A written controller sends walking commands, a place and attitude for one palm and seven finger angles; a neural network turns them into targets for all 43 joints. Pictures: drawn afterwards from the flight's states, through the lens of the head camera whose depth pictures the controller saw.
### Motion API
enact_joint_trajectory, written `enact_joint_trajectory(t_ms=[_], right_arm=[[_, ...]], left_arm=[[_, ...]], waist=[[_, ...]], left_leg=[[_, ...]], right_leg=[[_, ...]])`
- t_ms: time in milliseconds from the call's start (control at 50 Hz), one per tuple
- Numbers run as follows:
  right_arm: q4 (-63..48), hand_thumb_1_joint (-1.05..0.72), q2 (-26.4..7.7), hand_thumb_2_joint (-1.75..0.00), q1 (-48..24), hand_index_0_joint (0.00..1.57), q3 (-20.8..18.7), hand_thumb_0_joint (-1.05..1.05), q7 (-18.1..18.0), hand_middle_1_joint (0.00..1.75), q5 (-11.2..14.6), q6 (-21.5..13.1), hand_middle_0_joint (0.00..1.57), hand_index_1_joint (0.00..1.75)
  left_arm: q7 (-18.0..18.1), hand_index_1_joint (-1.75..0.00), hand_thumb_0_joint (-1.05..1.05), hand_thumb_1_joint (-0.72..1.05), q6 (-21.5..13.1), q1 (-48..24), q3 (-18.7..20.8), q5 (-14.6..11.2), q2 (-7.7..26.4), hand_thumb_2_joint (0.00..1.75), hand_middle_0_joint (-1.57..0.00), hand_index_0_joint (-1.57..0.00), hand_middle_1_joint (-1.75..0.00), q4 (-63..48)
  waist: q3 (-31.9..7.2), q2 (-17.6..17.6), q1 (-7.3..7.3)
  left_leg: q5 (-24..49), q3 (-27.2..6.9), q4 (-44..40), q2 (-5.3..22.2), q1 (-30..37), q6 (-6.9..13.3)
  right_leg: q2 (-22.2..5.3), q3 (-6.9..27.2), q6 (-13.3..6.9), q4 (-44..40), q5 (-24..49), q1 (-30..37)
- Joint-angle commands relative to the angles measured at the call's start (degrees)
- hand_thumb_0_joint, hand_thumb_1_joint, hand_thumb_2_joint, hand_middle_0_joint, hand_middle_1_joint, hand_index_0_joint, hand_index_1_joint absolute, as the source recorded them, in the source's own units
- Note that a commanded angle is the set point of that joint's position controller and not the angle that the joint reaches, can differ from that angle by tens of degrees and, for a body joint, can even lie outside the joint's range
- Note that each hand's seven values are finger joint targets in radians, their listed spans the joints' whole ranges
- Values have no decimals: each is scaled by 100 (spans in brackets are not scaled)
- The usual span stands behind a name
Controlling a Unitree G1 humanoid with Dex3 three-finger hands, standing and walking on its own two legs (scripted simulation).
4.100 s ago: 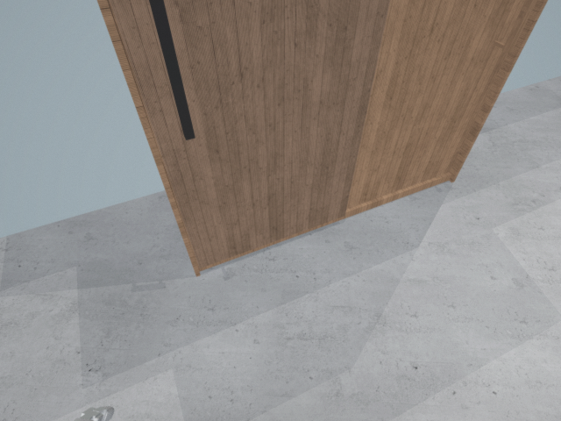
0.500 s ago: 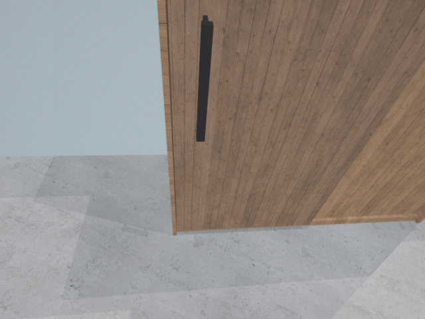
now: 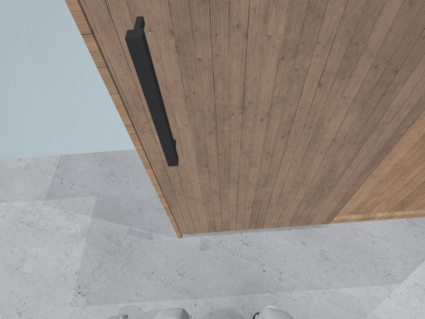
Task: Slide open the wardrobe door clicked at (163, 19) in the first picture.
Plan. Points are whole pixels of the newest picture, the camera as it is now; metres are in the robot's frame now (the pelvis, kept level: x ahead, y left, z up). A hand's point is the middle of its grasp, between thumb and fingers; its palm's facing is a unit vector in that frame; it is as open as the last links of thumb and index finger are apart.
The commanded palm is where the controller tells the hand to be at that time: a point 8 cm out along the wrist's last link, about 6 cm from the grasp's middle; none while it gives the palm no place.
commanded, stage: come to a stop and stand still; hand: left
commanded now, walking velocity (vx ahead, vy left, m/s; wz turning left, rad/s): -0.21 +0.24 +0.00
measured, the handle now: (159, 106) +0.48 +0.13 +0.12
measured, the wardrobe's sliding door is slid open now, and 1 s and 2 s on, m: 0.00 0.00 0.00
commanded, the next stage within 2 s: look again from close up in 1.54 s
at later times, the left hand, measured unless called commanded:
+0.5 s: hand out of the picture -0.03 +0.28 -0.17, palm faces +0.07 -0.97 -0.23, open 7.4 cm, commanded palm none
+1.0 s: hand out of the picture -0.07 +0.24 -0.16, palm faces -0.01 -0.99 -0.17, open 7.3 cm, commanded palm none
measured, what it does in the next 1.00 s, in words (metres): steps to the left: left foot, then right foot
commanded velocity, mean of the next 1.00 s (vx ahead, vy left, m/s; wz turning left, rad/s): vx -0.01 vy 0.01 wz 0.00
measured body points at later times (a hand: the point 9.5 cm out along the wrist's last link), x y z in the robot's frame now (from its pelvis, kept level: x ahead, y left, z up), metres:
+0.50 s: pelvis -0.04 +0.07 +0.01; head -0.03 +0.09 +0.46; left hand -0.03 +0.33 -0.15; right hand +0.03 -0.16 -0.13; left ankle -0.03 +0.16 -0.73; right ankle -0.05 -0.06 -0.67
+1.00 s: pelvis -0.06 +0.08 +0.02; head -0.06 +0.08 +0.47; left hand -0.07 +0.29 -0.15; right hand -0.11 -0.12 -0.15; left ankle -0.03 +0.16 -0.73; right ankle -0.08 -0.03 -0.73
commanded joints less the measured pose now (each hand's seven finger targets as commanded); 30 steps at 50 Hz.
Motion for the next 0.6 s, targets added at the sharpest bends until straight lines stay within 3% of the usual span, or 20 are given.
enact_joint_trajectory(t_ms=[0, 80, 160, 180, 220, 240, 260, 280, 300, 320, 340, 380, 460, 500, 540, 560, 580], right_arm=[[-608, -90, -264, -90, -124, 20, -116, 0, 71, 30, -97, 132, 20, 30], [-831, -90, -311, -90, -189, 20, -144, 0, 166, 30, -141, 226, 20, 30], [-1032, -90, -344, -90, -359, 20, -89, 0, 207, 30, -100, 65, 20, 30], [-1054, -90, -362, -90, -361, 20, -84, 0, 204, 30, -78, 20, 20, 30], [-990, -90, -409, -90, 39, 20, -51, 0, 185, 30, -65, -77, 20, 30], [-925, -90, -490, -90, 237, 20, -49, 0, 176, 30, -66, -118, 20, 30], [-987, -90, -875, -90, 195, 20, -107, 0, 166, 30, -102, -165, 20, 30], [-1272, -90, -1361, -90, -150, 20, -188, 0, 151, 30, -153, -152, 20, 30], [-1393, -90, -1420, -90, -582, 20, -173, 0, 79, 30, -177, -133, 20, 30], [-1410, -90, -1191, -90, -878, 20, -108, 0, 25, 30, -200, -121, 20, 30], [-1447, -90, -1003, -90, -1163, 20, -26, 0, 1, 30, -192, -137, 20, 30], [-1413, -90, -800, -90, -1204, 20, 49, 0, 0, 30, -131, -210, 20, 30], [-1000, -90, -655, -90, -405, 20, 65, 0, -62, 30, -95, -283, 20, 30], [-792, -90, -647, -90, -133, 20, 56, 0, -82, 30, -90, -309, 20, 30], [-608, -90, -621, -90, -77, 20, 69, 0, -74, 30, -38, -321, 20, 30], [-531, -90, -512, -90, -55, 20, 97, 0, -62, 30, 7, -344, 20, 30], [-479, -90, -287, -90, 46, 20, 129, 0, -30, 30, 58, -358, 20, 30]], left_arm=[[221, -30, 0, 90, 105, 688, 338, 26, 1314, 90, -20, -20, -30, -195], [233, -30, 0, 90, 124, 356, 349, 77, 1401, 90, -20, -20, -30, -413], [117, -30, 0, 90, 200, 214, 380, 147, 1529, 90, -20, -20, -30, -627], [93, -30, 0, 90, 222, 232, 369, 151, 1532, 90, -20, -20, -30, -648], [47, -30, 0, 90, 271, 124, 377, 113, 1558, 90, -20, -20, -30, -699], [19, -30, 0, 90, 316, 173, 343, 66, 1461, 90, -20, -20, -30, -708], [-11, -30, 0, 90, 374, 322, 270, 1, 1140, 90, -20, -20, -30, -743], [-29, -30, 0, 90, 415, 390, 218, -25, 777, 90, -20, -20, -30, -851], [3, -30, 0, 90, 470, 228, 222, -5, 897, 90, -20, -20, -30, -836], [-7, -30, 0, 90, 494, 259, 291, 27, 959, 90, -20, -20, -30, -723], [-38, -30, 0, 90, 477, 590, 310, 40, 961, 90, -20, -20, -30, -585], [-59, -30, 0, 90, 410, 1080, 252, 34, 922, 90, -20, -20, -30, -328], [-39, -30, 0, 90, 317, 813, 66, -9, 709, 90, -20, -20, -30, -312], [-27, -30, 0, 90, 254, 732, -26, -41, 571, 90, -20, -20, -30, -242], [18, -30, 0, 90, 197, 1155, -66, -65, 539, 90, -20, -20, -30, 34], [50, -30, 0, 90, 135, 1343, -82, -59, 589, 90, -20, -20, -30, 191], [87, -30, 0, 90, 78, 1276, -82, -53, 752, 90, -20, -20, -30, 269]], waist=[[-1220, -1042, 315], [-1167, -1264, 162], [-978, -1697, 201], [-972, -1658, 205], [-995, -1466, -9], [-1004, -1115, -100], [-781, 225, -93], [-378, 1916, -84], [-218, 1752, -78], [-45, 1355, 103], [-47, 1033, 321], [-363, 644, 442], [-749, 555, 83], [-858, 467, -15], [-1024, 366, 146], [-1063, 74, 217], [-952, -335, 93]], left_leg=[[550, -415, 924, 30, -786, -69], [908, -336, 499, -11, -620, -99], [729, 0, -987, -20, -47, 6], [742, 101, -1395, -55, 186, 35], [1292, 294, -2702, -129, 825, 74], [1684, 273, -3484, -110, 1314, 85], [1126, -709, -4294, 550, 1319, 241], [741, -2099, -5208, 1699, 279, 631], [708, -2329, -5399, 1873, -617, 977], [471, -1897, -5361, 1521, -928, 946], [685, -1443, -5163, 1225, -806, 923], [1530, -879, -4922, 910, -194, 912], [2803, -1140, -4714, 1105, 1206, 1230], [3728, -1256, -4556, 1227, 1568, 1304], [3984, -1079, -4288, 1074, 1437, 1104], [3727, -898, -4053, 867, 1184, 857], [3163, -717, -3971, 613, 676, 578]], right_leg=[[-1737, 1295, -979, -1083, 3999, 1100], [-1599, 1172, -886, -1409, 2219, 593], [-1359, 1258, -761, -1661, 434, 266], [-1288, 1282, -725, -1669, 149, 203], [-1068, 1181, -502, -1394, -236, 5], [-837, 1020, -283, -1017, -719, -323], [-295, 677, -20, -71, -1457, -985], [461, 218, 287, 1308, -1971, -1156], [401, 907, 251, 2056, -1892, -858], [501, 1112, 187, 2643, -1477, -700], [555, 1065, 178, 2966, -1189, -708], [545, 924, 220, 3038, -902, -646], [410, 721, 257, 1340, -1302, -383], [411, 658, 234, 273, -1415, 54], [423, 623, 204, -922, -506, 883], [295, 758, 174, -1628, 228, 1385], [-122, 1256, 4, -1713, 719, 1759]])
